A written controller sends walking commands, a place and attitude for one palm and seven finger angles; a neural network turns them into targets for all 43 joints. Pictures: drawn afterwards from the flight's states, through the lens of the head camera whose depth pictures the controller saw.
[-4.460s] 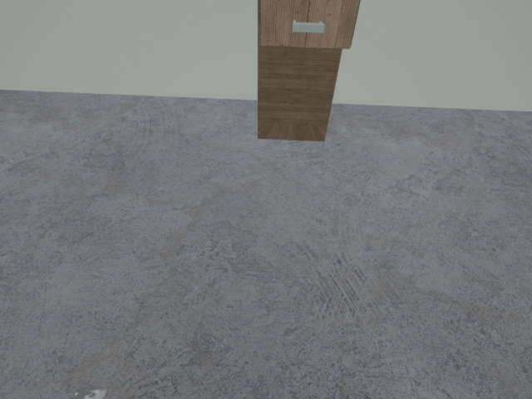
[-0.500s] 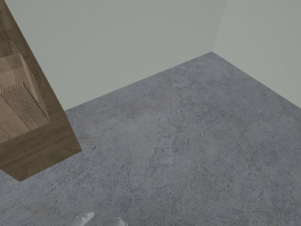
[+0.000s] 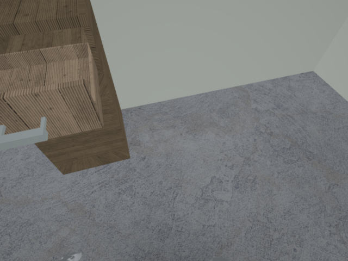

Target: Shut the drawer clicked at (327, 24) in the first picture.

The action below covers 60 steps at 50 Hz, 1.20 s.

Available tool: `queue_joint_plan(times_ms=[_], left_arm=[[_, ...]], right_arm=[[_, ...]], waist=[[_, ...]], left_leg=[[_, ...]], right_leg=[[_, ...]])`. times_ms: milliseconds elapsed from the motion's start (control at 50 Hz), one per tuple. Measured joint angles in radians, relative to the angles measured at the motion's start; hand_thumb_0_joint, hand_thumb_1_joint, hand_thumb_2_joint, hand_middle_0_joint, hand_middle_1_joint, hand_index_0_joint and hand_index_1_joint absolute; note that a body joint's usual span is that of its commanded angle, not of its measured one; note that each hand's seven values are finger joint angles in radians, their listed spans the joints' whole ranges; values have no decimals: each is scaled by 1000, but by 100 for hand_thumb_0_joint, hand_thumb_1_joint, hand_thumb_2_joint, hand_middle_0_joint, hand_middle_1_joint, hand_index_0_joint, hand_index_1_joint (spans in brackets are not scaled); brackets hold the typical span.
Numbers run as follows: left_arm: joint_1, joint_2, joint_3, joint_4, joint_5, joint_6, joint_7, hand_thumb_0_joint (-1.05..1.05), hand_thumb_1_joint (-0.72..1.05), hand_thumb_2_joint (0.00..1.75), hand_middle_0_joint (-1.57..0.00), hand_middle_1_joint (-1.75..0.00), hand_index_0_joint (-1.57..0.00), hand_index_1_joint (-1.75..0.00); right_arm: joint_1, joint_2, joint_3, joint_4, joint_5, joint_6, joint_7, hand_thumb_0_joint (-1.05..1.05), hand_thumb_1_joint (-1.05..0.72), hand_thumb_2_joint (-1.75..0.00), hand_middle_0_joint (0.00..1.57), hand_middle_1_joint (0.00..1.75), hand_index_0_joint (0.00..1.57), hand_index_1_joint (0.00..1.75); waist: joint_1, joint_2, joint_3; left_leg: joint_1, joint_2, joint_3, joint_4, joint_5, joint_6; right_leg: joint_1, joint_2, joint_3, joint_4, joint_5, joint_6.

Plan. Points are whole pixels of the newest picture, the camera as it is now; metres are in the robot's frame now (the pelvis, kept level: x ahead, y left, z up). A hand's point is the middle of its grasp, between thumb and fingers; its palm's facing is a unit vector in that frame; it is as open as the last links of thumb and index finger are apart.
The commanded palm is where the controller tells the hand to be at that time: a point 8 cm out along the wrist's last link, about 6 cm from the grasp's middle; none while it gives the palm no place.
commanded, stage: turn to face it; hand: left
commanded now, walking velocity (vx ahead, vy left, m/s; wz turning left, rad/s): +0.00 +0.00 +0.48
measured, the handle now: (22, 131) +0.41 +0.42 +0.03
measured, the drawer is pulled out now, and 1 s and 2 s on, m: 0.29 0.29 0.29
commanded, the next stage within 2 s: take the last steps up to it in 0.32 s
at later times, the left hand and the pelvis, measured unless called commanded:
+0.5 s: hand out of the picture -0.06 +0.18 -0.18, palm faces +0.30 -0.92 -0.23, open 7.3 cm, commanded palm none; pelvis -0.02 -0.02 -0.01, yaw +15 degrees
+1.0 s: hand out of the picture +0.08 +0.20 -0.16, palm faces +0.31 -0.92 -0.22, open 7.4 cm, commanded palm none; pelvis +0.05 +0.00 -0.01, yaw +19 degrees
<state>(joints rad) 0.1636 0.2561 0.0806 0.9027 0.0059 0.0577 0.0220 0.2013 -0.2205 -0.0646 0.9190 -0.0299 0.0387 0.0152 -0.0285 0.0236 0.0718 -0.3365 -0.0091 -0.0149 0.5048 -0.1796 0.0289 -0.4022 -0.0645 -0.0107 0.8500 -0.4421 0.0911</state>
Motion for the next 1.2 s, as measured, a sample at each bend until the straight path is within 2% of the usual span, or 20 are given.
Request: queue_joint_plan(times_ms=[80,120,160,200,260,340,420,500,540,580,620,680,820,940,960,1000,1040,1080,1120,1200], left_arm=[[2,-16,-18,-29,-3,-21,-1,0,91,90,-20,-30,-20,-30],[7,-36,-30,-34,6,-34,1,0,91,90,-20,-30,-20,-30],[25,-56,-42,-36,9,-34,1,0,91,90,-20,-30,-20,-30],[42,-72,-50,-29,11,-33,2,0,90,90,-20,-30,-20,-30],[59,-84,-58,-15,13,-37,2,0,90,90,-20,-30,-21,-30],[80,-87,-63,2,18,-45,0,0,90,90,-20,-30,-21,-30],[100,-70,-57,27,23,-45,-2,0,90,90,-20,-30,-21,-30],[127,-41,-41,65,15,-34,-2,0,90,90,-20,-30,-21,-30],[132,-15,-29,88,11,-15,-4,0,90,90,-20,-30,-21,-30],[136,-2,-23,111,15,4,-7,0,91,90,-20,-30,-20,-30],[133,5,-20,127,17,6,-18,0,91,90,-20,-30,-20,-30],[124,5,-22,128,18,-9,-29,0,91,90,-20,-30,-20,-30],[86,-32,-35,114,19,-26,-32,0,91,90,-20,-30,-20,-30],[37,-73,-43,98,17,-52,-33,0,91,90,-20,-30,-20,-30],[32,-78,-45,91,18,-65,-33,0,91,90,-20,-30,-20,-30],[19,-96,-48,88,17,-95,-30,0,91,90,-20,-30,-20,-30],[33,-110,-52,86,12,-111,-26,0,91,90,-20,-30,-20,-30],[59,-119,-40,92,5,-116,-7,-1,92,90,-20,-30,-21,-30],[86,-112,-33,104,7,-120,3,-1,94,90,-20,-30,-21,-30],[144,-107,-43,147,11,-121,-1,-1,94,90,-20,-30,-20,-30]], right_arm=[[10,-18,-14,-2,5,17,4,1,-90,-90,20,30,20,30],[5,-34,-26,2,8,28,3,1,-90,-90,20,30,20,30],[3,-47,-35,7,4,42,5,1,-90,-90,20,30,20,30],[-3,-56,-38,10,1,45,10,1,-90,-90,20,30,19,30],[-11,-58,-34,12,2,42,12,1,-91,-90,20,30,19,30],[-31,-50,-23,24,6,45,9,1,-91,-90,20,30,19,30],[-67,-35,-7,32,14,42,5,1,-91,-90,19,30,19,30],[-86,-18,13,23,15,13,2,1,-91,-90,19,30,19,30],[-88,5,23,24,7,-4,3,1,-91,-90,20,30,19,30],[-71,21,34,22,3,-18,-1,0,-91,-90,20,30,19,30],[-43,35,41,26,3,-29,-9,0,-90,-90,20,30,20,30],[7,49,47,47,7,-42,-15,0,-90,-90,20,30,20,30],[123,47,36,115,6,-57,-22,0,-91,-90,20,30,20,30],[206,47,32,180,2,-59,-26,0,-91,-90,20,30,20,30],[220,47,32,189,4,-60,-26,0,-91,-90,20,30,20,30],[229,46,30,210,9,-54,-21,1,-91,-90,20,30,20,30],[226,46,23,224,6,-39,-13,1,-91,-90,20,30,19,30],[210,43,14,223,2,-30,-7,1,-91,-90,20,30,19,30],[184,41,9,209,-2,-27,-4,1,-91,-90,20,30,19,30],[122,39,2,169,-1,-29,3,1,-91,-90,20,30,19,30]], waist=[[-3,13,-14],[0,28,-12],[4,29,-19],[5,26,-22],[4,10,-19],[22,-15,-11],[49,-35,1],[61,-46,-4],[70,-77,-2],[72,-78,-13],[66,-72,-23],[60,-62,-33],[31,-41,-48],[-1,-17,-42],[-2,-12,-41],[-5,12,-27],[1,16,-33],[7,16,-44],[9,15,-53],[11,7,-58]], left_leg=[[-37,-17,-53,56,-13,-34],[-89,-25,-60,201,-161,-46],[-147,-33,-42,413,-245,-50],[-181,-19,-17,569,-227,-62],[-174,9,7,633,-207,-82],[-102,33,26,515,-247,-94],[-14,34,48,340,-287,-83],[114,28,80,60,-165,-54],[115,10,88,65,-147,-8],[127,10,89,58,-154,11],[155,7,80,14,-139,18],[200,-7,68,-65,-103,24],[272,-43,53,-157,-86,37],[299,-45,49,-102,-163,15],[286,-42,45,-51,-198,8],[206,-20,38,167,-271,11],[98,-7,38,410,-276,11],[0,21,45,545,-201,2],[-76,57,50,575,-130,-15],[-170,111,61,495,-50,-49]], right_leg=[[114,25,-18,-258,109,-22],[119,24,-43,-256,149,-74],[133,7,-65,-256,134,-93],[157,-5,-83,-286,140,-96],[183,-23,-110,-322,157,-98],[192,-46,-141,-338,165,-96],[178,-62,-166,-325,165,-85],[147,-74,-192,-266,142,-58],[107,-80,-153,-158,34,-46],[45,-52,-106,13,-53,-46],[-7,-36,-82,138,-22,-48],[-52,-33,-66,194,52,-46],[-53,-39,-58,28,102,-42],[48,-5,-82,-218,133,-63],[80,3,-88,-275,179,-80],[96,15,-114,-255,206,-121],[130,17,-130,-266,174,-133],[175,22,-137,-320,175,-128],[219,27,-141,-385,196,-124],[287,24,-143,-477,215,-115]])
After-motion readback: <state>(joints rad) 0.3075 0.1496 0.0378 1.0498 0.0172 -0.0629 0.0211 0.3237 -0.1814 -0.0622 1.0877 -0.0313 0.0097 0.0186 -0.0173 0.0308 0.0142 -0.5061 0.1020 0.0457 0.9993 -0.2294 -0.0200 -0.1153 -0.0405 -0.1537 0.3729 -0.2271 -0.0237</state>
